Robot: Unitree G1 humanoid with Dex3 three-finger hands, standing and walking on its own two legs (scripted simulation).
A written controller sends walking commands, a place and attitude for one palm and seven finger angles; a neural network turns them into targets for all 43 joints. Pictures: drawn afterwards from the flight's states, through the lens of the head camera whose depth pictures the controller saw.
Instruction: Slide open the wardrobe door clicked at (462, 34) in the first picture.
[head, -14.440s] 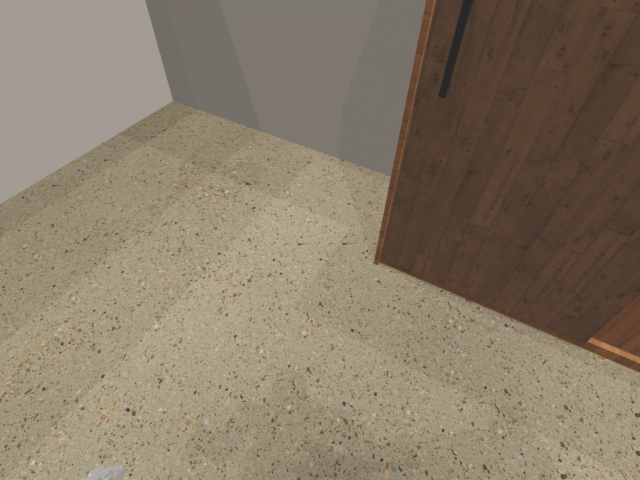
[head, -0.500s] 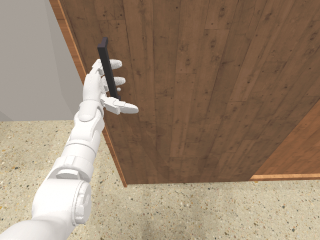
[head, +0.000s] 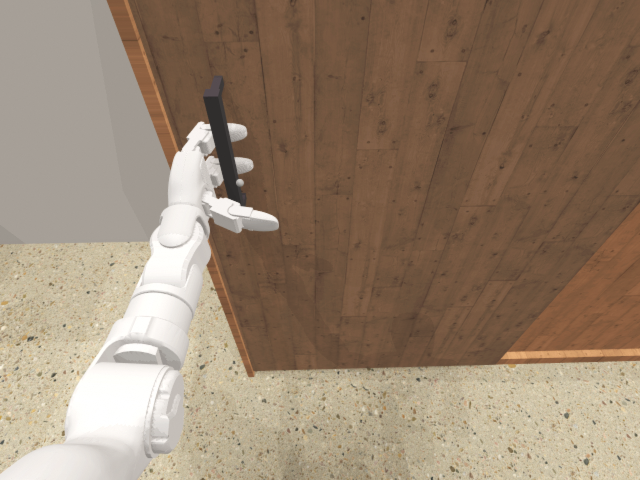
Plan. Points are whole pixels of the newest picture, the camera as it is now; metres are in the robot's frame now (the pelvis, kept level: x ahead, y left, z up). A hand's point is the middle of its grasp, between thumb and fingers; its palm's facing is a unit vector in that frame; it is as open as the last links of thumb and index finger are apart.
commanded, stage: grip the handle and tug to test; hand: left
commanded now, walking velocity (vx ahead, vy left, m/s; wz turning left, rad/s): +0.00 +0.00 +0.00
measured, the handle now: (230, 158) +0.51 +0.12 +0.14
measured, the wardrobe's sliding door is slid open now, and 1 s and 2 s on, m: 0.00 0.00 0.00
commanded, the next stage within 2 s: tug the door sideways, standing still in 1.46 s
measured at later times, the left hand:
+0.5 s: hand (241, 181) +0.45 +0.10 +0.15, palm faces +0.00 -1.00 +0.00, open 9.3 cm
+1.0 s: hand (242, 179) +0.45 +0.10 +0.15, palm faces +0.02 -1.00 +0.00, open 5.4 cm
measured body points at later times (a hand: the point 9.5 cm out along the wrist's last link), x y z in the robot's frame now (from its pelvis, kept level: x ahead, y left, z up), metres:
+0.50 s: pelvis -0.01 +0.00 +0.00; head +0.02 +0.00 +0.45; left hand +0.44 +0.15 +0.15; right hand +0.05 -0.25 -0.12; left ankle +0.04 +0.13 -0.72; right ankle -0.04 -0.11 -0.72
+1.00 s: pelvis +0.00 +0.00 +0.00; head +0.02 -0.01 +0.45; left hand +0.44 +0.15 +0.15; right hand +0.07 -0.26 -0.12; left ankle +0.04 +0.13 -0.72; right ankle -0.04 -0.11 -0.72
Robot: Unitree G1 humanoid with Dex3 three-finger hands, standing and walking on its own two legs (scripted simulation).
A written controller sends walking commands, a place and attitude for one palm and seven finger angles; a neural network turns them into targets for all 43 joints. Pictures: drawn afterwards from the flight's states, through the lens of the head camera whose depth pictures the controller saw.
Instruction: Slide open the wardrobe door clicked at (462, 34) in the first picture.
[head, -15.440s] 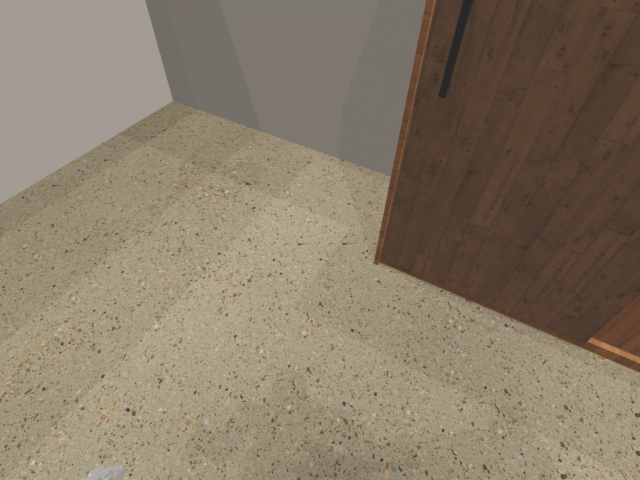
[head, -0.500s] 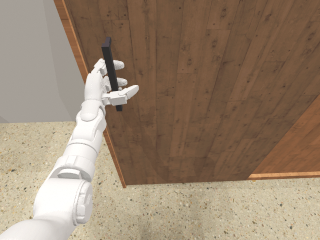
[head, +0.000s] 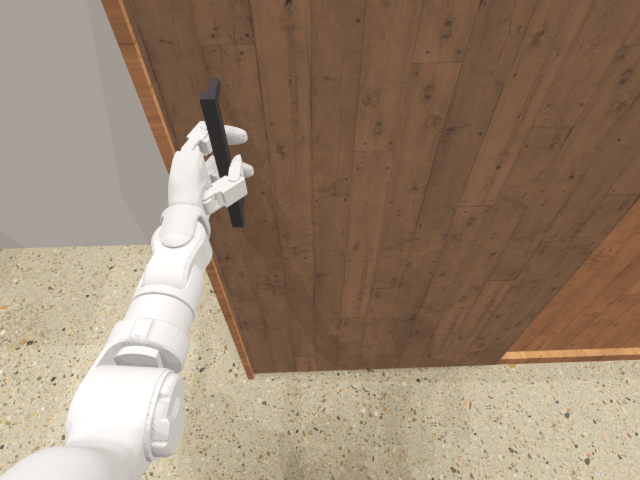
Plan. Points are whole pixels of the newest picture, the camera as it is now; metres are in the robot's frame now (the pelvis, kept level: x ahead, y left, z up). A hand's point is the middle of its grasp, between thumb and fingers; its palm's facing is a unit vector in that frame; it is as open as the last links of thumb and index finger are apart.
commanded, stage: grip the handle and tug to test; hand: left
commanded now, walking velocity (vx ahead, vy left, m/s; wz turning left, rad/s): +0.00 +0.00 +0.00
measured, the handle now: (227, 160) +0.50 +0.13 +0.14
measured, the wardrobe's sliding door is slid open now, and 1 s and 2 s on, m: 0.00 0.00 0.00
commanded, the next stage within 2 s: tug the door sideways, standing still in 0.46 s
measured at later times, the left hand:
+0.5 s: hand (240, 184) +0.44 +0.10 +0.15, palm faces +0.01 -1.00 +0.00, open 5.7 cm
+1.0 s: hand (243, 180) +0.45 +0.10 +0.14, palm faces +0.06 -1.00 -0.02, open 5.4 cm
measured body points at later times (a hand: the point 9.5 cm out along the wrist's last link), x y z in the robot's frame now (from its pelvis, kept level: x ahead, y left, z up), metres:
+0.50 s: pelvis +0.04 +0.00 +0.01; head +0.05 -0.02 +0.46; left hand +0.44 +0.15 +0.15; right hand +0.14 -0.26 -0.11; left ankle +0.04 +0.13 -0.72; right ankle -0.04 -0.11 -0.72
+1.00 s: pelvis +0.05 +0.00 +0.01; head +0.08 -0.02 +0.46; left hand +0.44 +0.15 +0.15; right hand +0.20 -0.23 -0.11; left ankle +0.04 +0.13 -0.72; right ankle -0.04 -0.12 -0.71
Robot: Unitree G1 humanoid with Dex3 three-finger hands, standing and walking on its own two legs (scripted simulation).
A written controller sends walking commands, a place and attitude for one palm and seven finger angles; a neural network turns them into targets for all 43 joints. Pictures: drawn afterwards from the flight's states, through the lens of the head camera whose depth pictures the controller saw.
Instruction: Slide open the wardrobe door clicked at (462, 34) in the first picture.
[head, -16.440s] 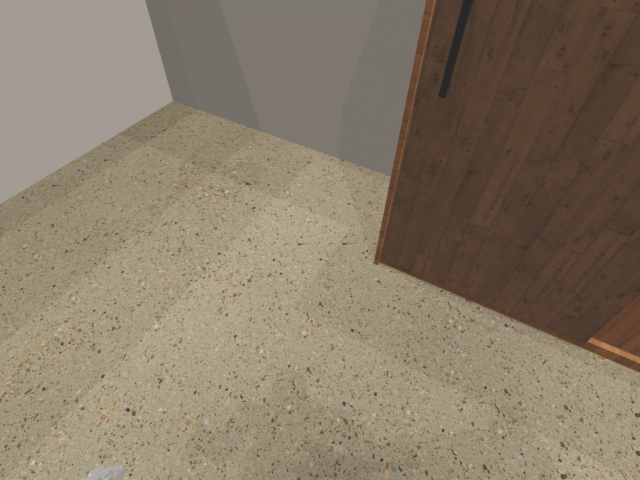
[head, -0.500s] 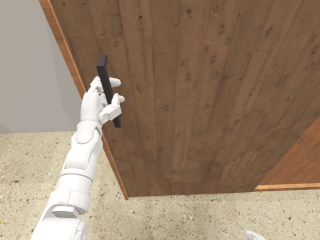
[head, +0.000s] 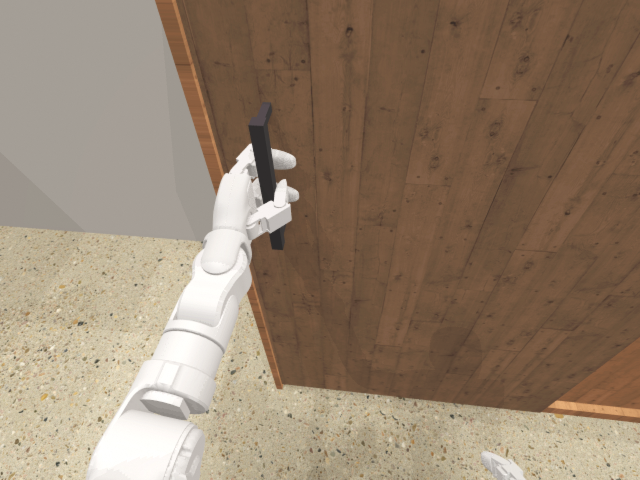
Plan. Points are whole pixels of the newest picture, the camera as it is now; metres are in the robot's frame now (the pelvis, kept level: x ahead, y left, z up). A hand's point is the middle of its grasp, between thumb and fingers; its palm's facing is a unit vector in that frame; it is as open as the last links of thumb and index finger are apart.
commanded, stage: tug the door sideways, standing still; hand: left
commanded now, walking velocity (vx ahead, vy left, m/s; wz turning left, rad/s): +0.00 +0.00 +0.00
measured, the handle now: (272, 184) +0.46 +0.09 +0.13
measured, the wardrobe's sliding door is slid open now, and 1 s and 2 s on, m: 0.00 0.00 0.10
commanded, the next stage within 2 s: step sideways, sliding the door along in 0.46 s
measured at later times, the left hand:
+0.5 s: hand (287, 209) +0.41 +0.06 +0.14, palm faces -0.02 -1.00 -0.04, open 5.5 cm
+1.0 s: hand (289, 209) +0.41 +0.06 +0.13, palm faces +0.07 -0.99 -0.12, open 5.7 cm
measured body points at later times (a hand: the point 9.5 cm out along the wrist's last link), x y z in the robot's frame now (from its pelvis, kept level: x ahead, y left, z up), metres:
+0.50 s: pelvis -0.04 +0.01 -0.01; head +0.00 +0.00 +0.44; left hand +0.40 +0.12 +0.14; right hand +0.05 -0.24 -0.14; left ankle +0.00 +0.13 -0.73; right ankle -0.10 -0.11 -0.73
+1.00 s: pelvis -0.03 -0.04 +0.00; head +0.01 -0.06 +0.44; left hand +0.40 +0.12 +0.14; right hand +0.06 -0.28 -0.15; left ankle -0.03 +0.09 -0.68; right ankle -0.08 -0.11 -0.73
